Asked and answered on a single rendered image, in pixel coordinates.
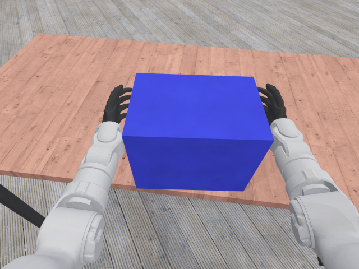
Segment robot left forearm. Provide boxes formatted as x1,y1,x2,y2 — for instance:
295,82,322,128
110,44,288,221
36,121,125,250

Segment right robot upper arm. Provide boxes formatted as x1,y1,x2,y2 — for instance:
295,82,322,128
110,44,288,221
289,191,359,269

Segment left robot upper arm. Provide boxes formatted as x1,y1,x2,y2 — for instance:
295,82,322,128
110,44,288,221
1,207,104,269

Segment carton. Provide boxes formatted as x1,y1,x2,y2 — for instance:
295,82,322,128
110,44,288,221
122,73,274,191

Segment right robot hand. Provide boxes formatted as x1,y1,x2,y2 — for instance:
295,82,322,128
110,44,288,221
257,84,287,126

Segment left robot hand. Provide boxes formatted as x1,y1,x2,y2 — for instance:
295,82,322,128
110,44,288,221
102,85,132,124

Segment robot right forearm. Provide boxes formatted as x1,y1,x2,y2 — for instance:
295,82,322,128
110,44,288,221
270,118,359,223

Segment table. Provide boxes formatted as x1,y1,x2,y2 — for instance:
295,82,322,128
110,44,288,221
0,33,359,266

